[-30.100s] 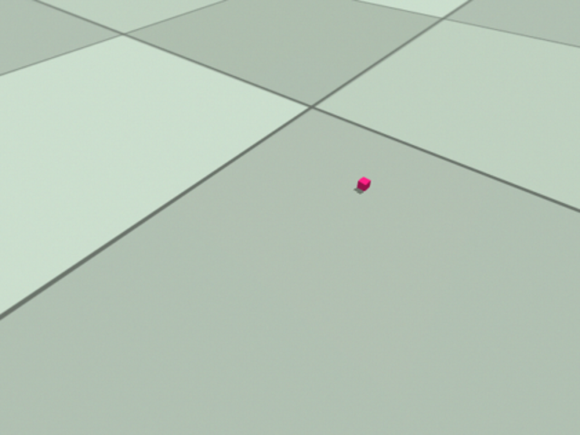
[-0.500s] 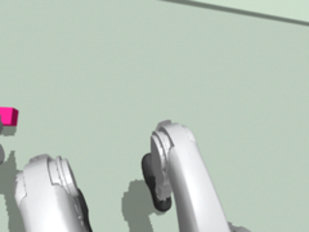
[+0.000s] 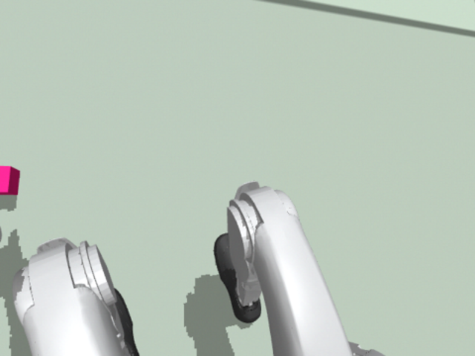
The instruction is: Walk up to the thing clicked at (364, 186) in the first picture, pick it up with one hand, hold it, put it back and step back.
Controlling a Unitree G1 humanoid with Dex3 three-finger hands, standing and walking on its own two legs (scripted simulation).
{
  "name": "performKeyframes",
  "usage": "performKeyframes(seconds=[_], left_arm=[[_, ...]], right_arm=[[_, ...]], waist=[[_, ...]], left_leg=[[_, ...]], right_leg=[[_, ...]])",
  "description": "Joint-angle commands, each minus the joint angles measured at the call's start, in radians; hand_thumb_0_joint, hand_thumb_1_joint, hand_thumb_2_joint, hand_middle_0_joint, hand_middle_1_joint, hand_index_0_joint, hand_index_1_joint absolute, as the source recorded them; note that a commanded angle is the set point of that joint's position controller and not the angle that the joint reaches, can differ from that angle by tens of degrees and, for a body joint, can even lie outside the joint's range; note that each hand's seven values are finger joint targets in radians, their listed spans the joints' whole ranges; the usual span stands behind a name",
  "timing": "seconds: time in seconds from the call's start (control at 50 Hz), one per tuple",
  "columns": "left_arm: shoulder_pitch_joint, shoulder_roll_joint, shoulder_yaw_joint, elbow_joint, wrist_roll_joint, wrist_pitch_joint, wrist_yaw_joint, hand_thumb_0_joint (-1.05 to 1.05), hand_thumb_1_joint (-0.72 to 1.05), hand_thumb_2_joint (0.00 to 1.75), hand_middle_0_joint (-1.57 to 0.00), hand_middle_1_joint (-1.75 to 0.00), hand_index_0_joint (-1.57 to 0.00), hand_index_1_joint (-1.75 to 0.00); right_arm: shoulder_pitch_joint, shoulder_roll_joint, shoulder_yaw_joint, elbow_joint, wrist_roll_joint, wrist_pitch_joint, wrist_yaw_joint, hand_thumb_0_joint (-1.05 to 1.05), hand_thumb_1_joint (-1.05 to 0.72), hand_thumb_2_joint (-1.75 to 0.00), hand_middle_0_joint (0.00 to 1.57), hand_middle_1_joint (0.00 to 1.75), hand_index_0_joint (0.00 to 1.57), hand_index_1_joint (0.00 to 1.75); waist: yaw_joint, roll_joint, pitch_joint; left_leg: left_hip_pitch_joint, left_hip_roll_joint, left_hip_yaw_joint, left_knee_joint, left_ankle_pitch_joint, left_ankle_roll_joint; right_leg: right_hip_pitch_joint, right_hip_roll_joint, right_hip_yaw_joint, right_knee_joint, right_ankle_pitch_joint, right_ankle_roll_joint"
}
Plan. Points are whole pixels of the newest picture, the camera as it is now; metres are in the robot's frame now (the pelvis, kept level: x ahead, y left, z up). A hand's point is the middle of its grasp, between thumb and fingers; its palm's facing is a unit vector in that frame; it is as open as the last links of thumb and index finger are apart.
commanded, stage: approach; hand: left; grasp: from above
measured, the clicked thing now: out of the picture +0.46 +0.30 -0.31
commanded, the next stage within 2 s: rest palm in 0.72 s
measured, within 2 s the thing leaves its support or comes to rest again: neither
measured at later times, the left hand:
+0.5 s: hand out of the picture +0.48 +0.28 -0.19, palm faces +0.06 -0.45 -0.89, open 13.3 cm
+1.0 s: hand out of the picture +0.46 +0.26 -0.19, palm faces +0.00 -0.50 -0.87, open 13.1 cm
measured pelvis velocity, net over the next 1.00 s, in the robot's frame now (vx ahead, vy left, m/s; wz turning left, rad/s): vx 0.00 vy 0.00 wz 0.00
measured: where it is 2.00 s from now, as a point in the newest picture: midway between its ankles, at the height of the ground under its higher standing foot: (185, 320)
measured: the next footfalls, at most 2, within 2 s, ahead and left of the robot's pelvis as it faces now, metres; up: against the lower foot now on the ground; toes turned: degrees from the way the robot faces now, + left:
none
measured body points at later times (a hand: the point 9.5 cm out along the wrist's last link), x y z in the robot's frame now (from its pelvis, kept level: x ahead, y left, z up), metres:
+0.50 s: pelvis +0.00 +0.00 -0.01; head +0.28 +0.04 +0.34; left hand +0.48 +0.30 -0.14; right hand -0.01 -0.27 -0.09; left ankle +0.08 +0.14 -0.29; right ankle +0.13 -0.13 -0.29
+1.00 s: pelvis +0.00 +0.00 +0.00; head +0.27 +0.06 +0.36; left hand +0.46 +0.28 -0.14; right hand +0.00 -0.29 -0.06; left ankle +0.08 +0.14 -0.29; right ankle +0.13 -0.13 -0.29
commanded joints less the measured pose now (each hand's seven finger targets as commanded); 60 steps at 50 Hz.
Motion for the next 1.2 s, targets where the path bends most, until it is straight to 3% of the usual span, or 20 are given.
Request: performKeyframes(seconds=[0.0,0.1,0.22,0.3,0.32,0.36,0.4,0.46,0.56,0.6,0.66,0.7,0.72,0.76,0.86,0.9,1.02,1.04,1.12,1.18], left_arm=[[-0.350,0.122,-0.077,-0.084,-0.028,-0.017,0.053,0.00,-0.30,0.84,-0.27,-0.84,-0.25,-0.86],[-0.404,0.156,-0.065,-0.065,-0.089,-0.022,0.076,0.00,-0.35,0.86,-0.23,-0.88,-0.21,-0.90],[-0.418,0.242,-0.071,-0.061,-0.041,0.008,0.074,0.00,-0.37,0.88,-0.21,-0.91,-0.20,-0.93],[-0.401,0.290,-0.072,-0.073,0.024,0.039,0.060,0.00,-0.41,0.89,-0.20,-0.90,-0.18,-0.93],[-0.381,0.282,-0.076,-0.082,0.024,0.048,0.053,0.00,-0.39,0.88,-0.20,-0.92,-0.19,-0.93],[-0.350,0.281,-0.067,-0.107,0.036,0.063,0.046,0.00,-0.40,0.89,-0.19,-0.92,-0.17,-0.94],[-0.282,0.250,-0.062,-0.131,0.019,0.080,0.034,0.00,-0.40,0.89,-0.18,-0.92,-0.17,-0.94],[-0.250,0.247,-0.014,-0.222,-0.010,0.101,0.025,0.00,-0.39,0.88,-0.18,-0.91,-0.17,-0.93],[-0.316,0.122,-0.074,-0.234,-0.048,0.082,-0.012,0.00,-0.30,0.82,-0.22,-0.88,-0.22,-0.88],[-0.327,0.112,-0.082,-0.207,-0.031,0.069,-0.004,0.00,-0.28,0.83,-0.24,-0.86,-0.24,-0.86],[-0.362,0.043,-0.116,-0.167,-0.041,0.044,-0.003,0.00,-0.27,0.89,-0.26,-0.88,-0.24,-0.90],[-0.370,0.047,-0.114,-0.134,-0.027,0.028,0.008,0.00,-0.30,0.89,-0.24,-0.88,-0.23,-0.90],[-0.393,0.042,-0.124,-0.141,-0.039,0.022,0.016,0.00,-0.31,0.88,-0.23,-0.87,-0.22,-0.89],[-0.410,0.081,-0.116,-0.125,-0.018,0.012,0.029,0.00,-0.32,0.89,-0.24,-0.87,-0.22,-0.89],[-0.371,0.157,-0.089,-0.062,0.021,0.010,0.061,0.00,-0.38,0.91,-0.21,-0.84,-0.18,-0.88],[-0.340,0.156,-0.084,-0.026,0.030,0.012,0.072,0.00,-0.40,0.92,-0.22,-0.84,-0.18,-0.88],[-0.304,0.154,-0.092,-0.033,-0.029,0.011,0.093,0.00,-0.35,0.87,-0.26,-0.80,-0.22,-0.84],[-0.298,0.155,-0.086,-0.042,-0.057,0.010,0.093,0.00,-0.34,0.86,-0.26,-0.79,-0.22,-0.83],[-0.307,0.166,-0.076,-0.079,-0.118,-0.011,0.101,0.00,-0.26,0.81,-0.31,-0.77,-0.28,-0.80],[-0.335,0.185,-0.080,-0.114,-0.136,-0.024,0.102,0.00,-0.20,0.77,-0.32,-0.77,-0.31,-0.79]], right_arm=[[0.211,-0.331,-0.074,0.045,-0.009,-0.007,-0.003,0.00,-0.90,-0.90,0.20,0.30,0.20,0.30],[0.181,-0.348,-0.041,0.026,-0.022,-0.004,-0.007,0.00,-0.91,-0.90,0.20,0.30,0.20,0.30],[0.128,-0.354,-0.002,-0.012,-0.030,0.029,-0.007,0.00,-0.91,-0.90,0.20,0.30,0.20,0.30],[0.146,-0.354,-0.002,-0.024,-0.016,0.053,0.001,0.00,-0.91,-0.90,0.20,0.30,0.20,0.30],[0.152,-0.354,-0.007,-0.034,-0.017,0.058,0.005,0.00,-0.91,-0.90,0.20,0.30,0.20,0.30],[0.184,-0.352,-0.022,-0.038,-0.003,0.066,0.014,0.00,-0.91,-0.90,0.20,0.30,0.20,0.30],[0.216,-0.341,-0.034,-0.036,0.008,0.069,0.023,0.00,-0.91,-0.90,0.20,0.30,0.20,0.30],[0.224,-0.333,-0.065,-0.051,0.032,0.071,0.032,0.00,-0.91,-0.90,0.20,0.30,0.20,0.30],[0.248,-0.288,-0.065,0.019,0.029,0.065,0.023,0.00,-0.90,-0.89,0.20,0.30,0.20,0.30],[0.272,-0.295,-0.076,0.035,0.032,0.056,0.020,0.00,-0.89,-0.89,0.20,0.30,0.20,0.30],[0.259,-0.286,-0.077,0.055,0.021,0.039,0.011,0.00,-0.89,-0.89,0.20,0.30,0.20,0.30],[0.262,-0.292,-0.080,0.061,0.019,0.029,0.003,0.00,-0.90,-0.89,0.20,0.30,0.20,0.30],[0.229,-0.294,-0.081,0.075,0.010,0.025,0.001,0.00,-0.90,-0.89,0.20,0.30,0.20,0.30],[0.214,-0.297,-0.081,0.095,0.003,0.019,-0.006,0.00,-0.90,-0.90,0.20,0.30,0.20,0.30],[0.178,-0.312,-0.065,0.066,-0.011,0.019,-0.012,0.00,-0.90,-0.90,0.20,0.30,0.20,0.30],[0.183,-0.313,-0.059,0.050,-0.015,0.028,-0.009,0.00,-0.90,-0.90,0.20,0.30,0.20,0.30],[0.166,-0.339,-0.046,0.009,-0.034,0.035,0.002,0.00,-0.90,-0.90,0.20,0.30,0.20,0.30],[0.137,-0.339,-0.040,-0.009,-0.041,0.032,0.004,0.00,-0.90,-0.90,0.20,0.30,0.20,0.30],[0.137,-0.355,-0.021,-0.031,-0.044,0.034,0.010,0.00,-0.90,-0.90,0.20,0.30,0.20,0.30],[0.123,-0.357,-0.004,-0.037,-0.047,0.043,0.014,0.00,-0.90,-0.90,0.20,0.30,0.20,0.30]], waist=[[-0.148,0.356,-0.619],[-0.177,0.363,-0.612],[-0.161,0.415,-0.606],[-0.135,0.419,-0.644],[-0.137,0.414,-0.643],[-0.110,0.392,-0.682],[-0.088,0.368,-0.729],[-0.056,0.385,-0.816],[-0.109,0.296,-0.737],[-0.111,0.291,-0.743],[-0.132,0.305,-0.695],[-0.136,0.315,-0.692],[-0.146,0.310,-0.647],[-0.139,0.341,-0.643],[-0.120,0.378,-0.629],[-0.108,0.382,-0.622],[-0.139,0.340,-0.599],[-0.149,0.327,-0.596],[-0.165,0.338,-0.599],[-0.173,0.352,-0.618]], left_leg=[[0.474,0.004,0.102,-0.253,0.068,0.045],[0.499,-0.015,0.110,-0.211,0.077,0.056],[0.448,-0.019,0.142,-0.188,0.126,0.061],[0.418,-0.009,0.137,-0.199,0.129,0.064],[0.423,-0.009,0.126,-0.205,0.139,0.065],[0.397,-0.003,0.128,-0.209,0.139,0.069],[0.387,-0.002,0.131,-0.225,0.153,0.064],[0.417,0.002,0.134,-0.230,0.182,0.066],[0.344,0.009,0.137,-0.232,0.107,0.057],[0.345,0.012,0.121,-0.255,0.078,0.049],[0.386,0.007,0.109,-0.274,0.046,0.038],[0.409,0.002,0.111,-0.275,0.037,0.038],[0.402,-0.004,0.112,-0.270,0.025,0.042],[0.428,-0.006,0.117,-0.273,0.014,0.042],[0.469,-0.005,0.117,-0.271,0.061,0.047],[0.454,0.002,0.118,-0.266,0.087,0.048],[0.423,-0.005,0.124,-0.221,0.115,0.065],[0.437,-0.010,0.128,-0.204,0.118,0.067],[0.450,-0.011,0.115,-0.183,0.107,0.070],[0.428,-0.016,0.125,-0.163,0.091,0.074]], right_leg=[[0.307,0.014,-0.171,-0.199,0.137,-0.044],[0.341,-0.008,-0.178,-0.176,0.143,-0.039],[0.401,-0.013,-0.171,-0.151,0.213,-0.040],[0.424,-0.003,-0.161,-0.164,0.233,-0.041],[0.433,-0.005,-0.164,-0.159,0.242,-0.037],[0.454,0.007,-0.157,-0.180,0.240,-0.035],[0.511,0.022,-0.149,-0.202,0.250,-0.029],[0.510,0.027,-0.140,-0.213,0.272,-0.031],[0.434,0.040,-0.123,-0.240,0.174,-0.036],[0.407,0.043,-0.125,-0.246,0.142,-0.042],[0.340,0.039,-0.143,-0.247,0.098,-0.051],[0.329,0.040,-0.139,-0.256,0.081,-0.055],[0.315,0.032,-0.149,-0.253,0.071,-0.050],[0.301,0.028,-0.149,-0.256,0.057,-0.053],[0.326,0.012,-0.163,-0.221,0.131,-0.052],[0.345,0.017,-0.161,-0.210,0.163,-0.055],[0.404,0.016,-0.168,-0.197,0.200,-0.033],[0.410,0.008,-0.175,-0.187,0.202,-0.029],[0.416,0.002,-0.185,-0.160,0.195,-0.033],[0.425,0.001,-0.184,-0.155,0.182,-0.037]])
